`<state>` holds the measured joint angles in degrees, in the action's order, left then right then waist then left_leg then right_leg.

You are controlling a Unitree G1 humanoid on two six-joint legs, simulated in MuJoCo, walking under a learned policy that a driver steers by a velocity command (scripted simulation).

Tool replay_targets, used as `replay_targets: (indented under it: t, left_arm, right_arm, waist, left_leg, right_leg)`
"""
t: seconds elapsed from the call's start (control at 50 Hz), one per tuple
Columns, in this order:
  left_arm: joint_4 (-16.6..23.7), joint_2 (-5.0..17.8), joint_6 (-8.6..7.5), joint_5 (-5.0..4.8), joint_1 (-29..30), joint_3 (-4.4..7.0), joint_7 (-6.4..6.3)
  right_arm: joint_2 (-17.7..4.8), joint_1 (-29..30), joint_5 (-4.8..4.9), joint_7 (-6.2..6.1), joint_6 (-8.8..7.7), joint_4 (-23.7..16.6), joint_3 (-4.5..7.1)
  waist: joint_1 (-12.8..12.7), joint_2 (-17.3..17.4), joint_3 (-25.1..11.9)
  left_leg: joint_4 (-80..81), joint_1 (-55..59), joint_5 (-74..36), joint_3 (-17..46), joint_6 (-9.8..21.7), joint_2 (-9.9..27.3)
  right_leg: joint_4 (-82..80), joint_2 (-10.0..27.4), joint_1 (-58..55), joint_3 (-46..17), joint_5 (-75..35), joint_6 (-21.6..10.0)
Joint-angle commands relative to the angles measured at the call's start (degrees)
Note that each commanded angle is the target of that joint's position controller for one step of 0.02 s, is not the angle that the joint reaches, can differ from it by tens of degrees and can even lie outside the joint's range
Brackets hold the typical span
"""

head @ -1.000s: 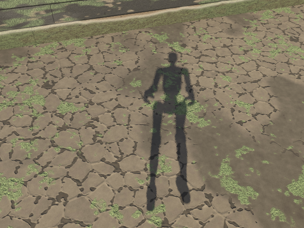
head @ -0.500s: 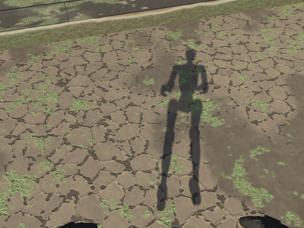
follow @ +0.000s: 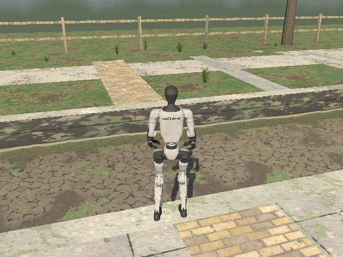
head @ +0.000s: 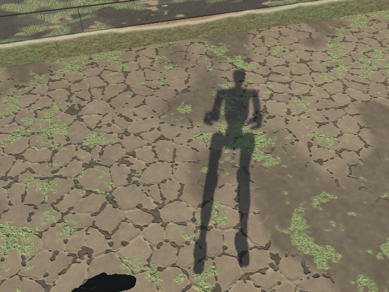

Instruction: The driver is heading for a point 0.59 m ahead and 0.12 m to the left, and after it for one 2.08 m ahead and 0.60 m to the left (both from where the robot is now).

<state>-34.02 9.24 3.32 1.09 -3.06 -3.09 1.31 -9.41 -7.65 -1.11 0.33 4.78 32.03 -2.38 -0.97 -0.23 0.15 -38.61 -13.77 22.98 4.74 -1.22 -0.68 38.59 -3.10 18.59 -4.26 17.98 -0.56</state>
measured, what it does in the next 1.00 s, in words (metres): stands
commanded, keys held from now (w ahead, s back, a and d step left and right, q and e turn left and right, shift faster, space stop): w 0.96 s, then no key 0.04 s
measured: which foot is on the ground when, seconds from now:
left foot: down 0.00-1.00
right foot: down 0.00-1.00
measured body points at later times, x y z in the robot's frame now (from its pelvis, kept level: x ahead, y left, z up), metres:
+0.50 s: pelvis +0.00 +0.00 +0.00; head -0.01 +0.00 +0.45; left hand +0.21 +0.20 -0.07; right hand +0.22 -0.19 -0.07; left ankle -0.02 +0.14 -0.72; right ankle +0.03 -0.11 -0.72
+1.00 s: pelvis +0.00 +0.00 +0.00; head -0.01 +0.00 +0.45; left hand +0.21 +0.20 -0.07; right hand +0.21 -0.19 -0.07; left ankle -0.02 +0.14 -0.72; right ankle +0.03 -0.11 -0.72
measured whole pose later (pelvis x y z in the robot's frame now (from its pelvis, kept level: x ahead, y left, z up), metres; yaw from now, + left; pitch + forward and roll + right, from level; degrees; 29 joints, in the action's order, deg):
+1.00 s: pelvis +0.00 +0.00 +0.00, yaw +1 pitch -1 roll +0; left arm -33.5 8.6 2.8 1.0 -5.2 -3.3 1.2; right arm -8.7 -6.0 -1.4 0.3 5.1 31.4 -2.5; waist -1.2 -0.2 -0.5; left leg -39.9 -14.8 23.7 4.7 -1.2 -1.1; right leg 40.4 -1.9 19.8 -2.8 19.2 -0.5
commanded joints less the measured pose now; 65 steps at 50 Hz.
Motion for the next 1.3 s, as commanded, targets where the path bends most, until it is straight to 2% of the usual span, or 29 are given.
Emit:
replay_targets:
  t: [0.02, 0.04, 0.06, 0.18, 0.2, 0.22, 0.24, 0.3, 0.38, 0.4, 0.42, 0.44, 0.48, 0.56, 0.58, 0.6, 0.66, 0.68, 0.7, 0.72, 0.78, 0.88, 0.9, 0.92, 0.94, 1.02, 1.14, 1.22, 1.3]
  left_arm:
    - [4.5, 3.9, -1.14, -0.26, 3.0, 1.27, -0.76]
    - [5.1, 4.2, -0.89, -0.64, 5.2, 1.26, -1.04]
    - [6.4, 3.6, -0.99, -0.4, 7.8, 1.05, -0.24]
    - [5.4, 3.4, -1.62, 0.08, 5.2, 1.14, 0.07]
    - [4.6, 3.9, -1.39, -0.62, 3.0, 1.18, -0.92]
    - [5.3, 4.4, -1.04, -0.98, 5.3, 1.2, -1.16]
    - [6.6, 3.7, -1.08, -0.82, 7.9, 0.9, -0.31]
    - [5.7, 3.5, -1.58, 0.16, 4.7, 1.0, 0.16]
    - [5.6, 3.3, -1.77, 0.02, 4.6, 1.04, 0.11]
    - [4.8, 3.8, -1.52, -0.62, 2.4, 1.07, -0.87]
    - [5.5, 4.3, -1.17, -0.99, 4.6, 1.1, -1.13]
    - [6.8, 3.6, -1.23, -0.83, 7.4, 0.79, -0.3]
    - [6.1, 3.2, -1.57, 0.06, 4.4, 0.85, 0.12]
    - [5.8, 3.1, -1.88, 0.12, 4.1, 0.99, 0.09]
    - [4.9, 3.6, -1.63, -0.55, 1.8, 1.02, -0.91]
    - [6.6, 3.3, -1.55, -0.6, 6.3, 0.85, -0.23]
    - [6.0, 3.0, -1.75, 0.09, 4.0, 0.88, 0.11]
    - [5.1, 3.4, -1.6, -0.48, 1.6, 0.93, -0.86]
    - [5.7, 4.0, -1.31, -0.88, 3.8, 1.03, -1.17]
    - [7.1, 3.3, -1.36, -0.77, 6.7, 0.75, -0.37]
    - [6.2, 3.0, -1.78, 0.24, 3.5, 0.88, 0.07]
    - [6.0, 2.7, -1.88, 0.03, 3.7, 0.93, 0.0]
    - [5.1, 3.3, -1.62, -0.6, 1.3, 0.96, -0.98]
    - [5.9, 3.8, -1.26, -0.98, 3.7, 1.0, -1.26]
    - [7.2, 3.1, -1.33, -0.85, 6.6, 0.7, -0.43]
    - [5.6, 2.6, -1.91, 0.32, 2.0, 0.67, 0.07]
    - [4.3, 1.8, -1.71, 0.25, 2.0, -0.09, 0.01]
    - [2.1, 3.5, -1.91, 0.27, -0.8, 0.77, -0.05]
    - [0.7, 4.3, -1.87, -0.65, -1.9, 1.65, -0.86]
  right_arm:
    - [-4.2, 4.3, -0.14, -0.3, -1.32, -4.9, 1.54]
    - [-3.2, 4.9, -0.11, -0.24, -1.34, -5.1, 1.0]
    - [-3.9, 7.7, 0.17, -0.11, -0.9, -6.6, 0.86]
    - [-4.2, 6.6, -0.28, -0.12, -0.5, -6.4, 1.47]
    - [-3.6, 3.7, -0.27, -0.24, -0.96, -5.0, 1.53]
    - [-2.8, 4.6, -0.19, -0.17, -1.01, -5.3, 1.06]
    - [-3.4, 7.8, 0.01, -0.06, -0.59, -6.8, 0.8]
    - [-4.1, 6.9, -0.29, -0.06, -0.41, -6.5, 1.32]
    - [-3.8, 7.6, -0.2, -0.11, -0.43, -6.6, 1.39]
    - [-3.2, 4.7, -0.14, -0.22, -0.91, -5.2, 1.47]
    - [-2.4, 5.5, -0.06, -0.15, -0.99, -5.5, 0.98]
    - [-3.0, 8.7, 0.08, -0.04, -0.6, -6.9, 0.72]
    - [-3.8, 7.7, -0.23, -0.01, -0.46, -6.6, 1.24]
    - [-3.7, 7.9, -0.19, -0.13, -0.56, -6.6, 1.34]
    - [-3.1, 4.9, -0.11, -0.26, -1.05, -5.1, 1.41]
    - [-2.9, 8.7, 0.07, -0.09, -0.63, -6.9, 0.8]
    - [-3.5, 7.9, -0.24, -0.03, -0.42, -6.6, 1.23]
    - [-2.8, 4.7, -0.19, -0.18, -0.97, -5.0, 1.28]
    - [-2.2, 5.4, -0.11, -0.18, -1.17, -5.3, 0.88]
    - [-2.9, 8.7, 0.03, -0.08, -0.79, -6.8, 0.64]
    - [-3.6, 7.4, -0.29, -0.11, -0.62, -6.5, 1.15]
    - [-3.3, 7.7, -0.26, -0.12, -0.52, -6.5, 1.21]
    - [-2.7, 4.6, -0.13, -0.24, -1.0, -5.0, 1.3]
    - [-1.9, 5.4, -0.06, -0.18, -1.1, -5.3, 0.82]
    - [-2.6, 8.6, 0.0, -0.07, -0.71, -6.7, 0.57]
    - [-3.1, 6.1, -0.57, -0.09, -0.61, -5.9, 0.87]
    - [-1.6, 6.0, -0.73, 0.01, -0.62, -4.6, -0.04]
    - [-3.3, 3.6, -0.84, -0.02, -0.91, -2.6, 0.59]
    - [-3.7, 2.6, 0.07, 0.0, -1.96, -1.4, 1.1]
  waist:
    - [0.1, 1.9, -8.2]
    - [0.5, 0.2, -4.4]
    - [-0.6, 0.0, -1.0]
    - [-0.4, 0.4, -5.8]
    - [1.0, 0.0, -9.1]
    - [1.2, -1.5, -4.5]
    - [0.1, -1.1, -0.8]
    - [-0.5, 0.2, -4.8]
    - [-0.4, 0.8, -5.6]
    - [0.9, 0.4, -8.9]
    - [1.2, -1.1, -4.3]
    - [0.0, -0.9, -0.7]
    - [-0.6, 0.3, -4.1]
    - [-0.6, 0.9, -5.7]
    - [0.7, 0.7, -9.1]
    - [-0.2, -0.4, -1.9]
    - [-0.5, 0.1, -5.0]
    - [0.8, 0.0, -8.8]
    - [1.0, -1.2, -4.5]
    - [-0.2, -0.9, -0.7]
    - [-0.7, 0.4, -4.9]
    - [-0.6, 0.4, -5.8]
    - [0.8, 0.1, -9.2]
    - [1.1, -1.5, -4.5]
    - [-0.1, -1.2, -0.8]
    - [-0.6, 0.1, -5.4]
    - [-0.3, -0.3, -2.8]
    - [-0.2, 0.1, -3.2]
    - [-0.3, 0.2, -5.3]
  left_leg:
    - [6.7, 1.8, -1.3, -0.3, 1.9, 0.6]
    - [6.7, 0.2, -0.9, -0.7, 1.9, 0.2]
    - [6.7, -2.2, -10.0, 0.8, 2.0, 1.3]
    - [5.3, 0.5, -11.1, 0.3, 1.7, 1.2]
    - [5.1, 3.2, -1.1, -1.4, 1.4, -0.1]
    - [5.1, 1.4, -1.1, -1.7, 1.4, -0.4]
    - [5.3, -1.1, -9.5, -0.2, 1.7, 0.6]
    - [5.2, 0.2, -11.2, 0.6, 1.8, 1.3]
    - [5.0, 0.4, -10.5, 0.3, 1.8, 1.1]
    - [4.9, 3.1, -0.7, -1.3, 1.4, -0.1]
    - [4.8, 1.2, -0.8, -1.6, 1.4, -0.5]
    - [5.1, -1.4, -9.2, -0.1, 1.7, 0.6]
    - [4.9, -0.2, -10.5, 0.6, 1.9, 1.1]
    - [5.1, 0.0, -10.5, 0.6, 1.9, 1.2]
    - [5.0, 2.7, -0.5, -1.0, 1.5, 0.0]
    - [5.2, -1.5, -9.4, 0.1, 1.7, 0.7]
    - [4.8, -0.4, -10.0, 0.5, 1.7, 1.0]
    - [4.8, 2.4, -0.3, -1.0, 1.5, 0.0]
    - [4.8, 0.8, -0.6, -1.3, 1.5, -0.5]
    - [5.0, -2.0, -9.2, 0.1, 1.7, 0.6]
    - [5.0, -0.8, -10.9, 0.9, 1.9, 1.3]
    - [4.6, -0.4, -10.2, 0.4, 1.7, 0.9]
    - [4.4, 2.4, -0.3, -1.2, 1.3, -0.3]
    - [4.4, 0.6, -0.5, -1.5, 1.3, -0.7]
    - [4.6, -2.0, -9.0, -0.1, 1.6, 0.4]
    - [5.8, -1.0, -8.6, 1.2, 1.9, 1.3]
    - [12.5, -0.4, -6.0, 2.6, 0.9, 2.2]
    - [16.1, 2.1, -10.4, 3.3, 1.3, 3.2]
    - [17.4, 4.3, -15.1, 3.3, 1.5, 3.6]
  right_leg:
    - [-7.3, 2.6, -3.0, -1.3, -1.8, -1.7]
    - [-8.3, 2.7, -1.0, -1.9, -0.1, -1.7]
    - [-6.0, 3.0, 0.0, 0.1, -10.2, -1.8]
    - [-4.8, 3.4, -1.7, 0.5, -14.5, -2.0]
    - [-7.7, 3.5, -2.1, -1.9, -2.6, -2.1]
    - [-9.1, 3.6, 0.5, -2.8, 0.4, -2.0]
    - [-6.6, 3.7, 2.0, -0.5, -9.9, -2.0]
    - [-4.9, 3.3, -0.2, 0.5, -13.0, -2.0]
    - [-4.7, 3.6, -0.8, 0.6, -13.7, -1.9]
    - [-7.8, 3.7, -1.3, -1.8, -1.7, -2.0]
    - [-9.2, 3.9, 1.3, -2.7, 1.3, -1.9]
    - [-6.6, 3.9, 2.7, -0.3, -9.1, -1.9]
    - [-5.1, 3.6, 0.6, 0.6, -11.9, -1.9]
    - [-4.5, 3.7, -0.9, 0.9, -13.3, -1.9]
    - [-7.5, 3.8, -1.5, -1.4, -1.3, -1.9]
    - [-5.6, 3.8, 1.5, 0.4, -10.7, -1.8]
    - [-4.8, 3.8, 0.0, 0.9, -12.4, -1.9]
    - [-7.7, 3.9, -0.9, -1.5, -0.4, -2.0]
    - [-9.0, 4.0, 1.4, -2.3, 2.1, -1.9]
    - [-6.3, 4.0, 2.6, 0.0, -8.6, -1.9]
    - [-4.4, 3.6, -0.1, 1.2, -12.2, -1.9]
    - [-4.2, 4.0, -0.6, 1.2, -13.2, -1.9]
    - [-7.4, 4.2, -1.1, -1.2, -0.9, -1.9]
    - [-8.9, 4.3, 1.7, -2.2, 2.2, -2.0]
    - [-6.2, 4.3, 3.0, 0.2, -8.5, -1.9]
    - [-5.4, 4.3, -0.9, 0.2, -10.7, -2.3]
    - [-12.9, 6.2, -1.9, -3.0, -8.8, -1.6]
    - [-16.1, 6.8, -5.4, -3.9, -12.3, -2.0]
    - [-16.7, 7.4, -8.1, -3.8, -16.2, -2.2]
Velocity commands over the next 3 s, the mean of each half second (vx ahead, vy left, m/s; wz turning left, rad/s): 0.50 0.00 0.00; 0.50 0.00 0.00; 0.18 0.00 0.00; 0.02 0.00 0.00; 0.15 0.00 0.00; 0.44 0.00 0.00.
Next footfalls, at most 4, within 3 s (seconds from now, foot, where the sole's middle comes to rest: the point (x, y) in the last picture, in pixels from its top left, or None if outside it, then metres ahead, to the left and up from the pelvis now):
none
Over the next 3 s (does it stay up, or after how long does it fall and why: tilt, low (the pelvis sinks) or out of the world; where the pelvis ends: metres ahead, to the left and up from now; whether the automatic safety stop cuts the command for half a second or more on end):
stays up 0.00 0.00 0.00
